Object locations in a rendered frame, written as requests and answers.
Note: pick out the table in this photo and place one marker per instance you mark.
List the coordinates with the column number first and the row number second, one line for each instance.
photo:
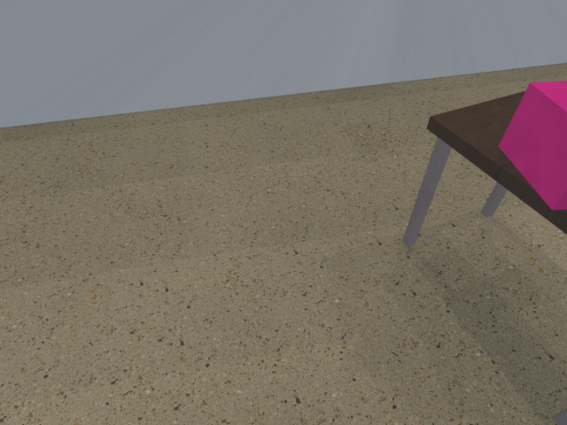
column 475, row 132

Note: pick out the carton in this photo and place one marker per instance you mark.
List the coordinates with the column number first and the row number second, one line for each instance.
column 536, row 140

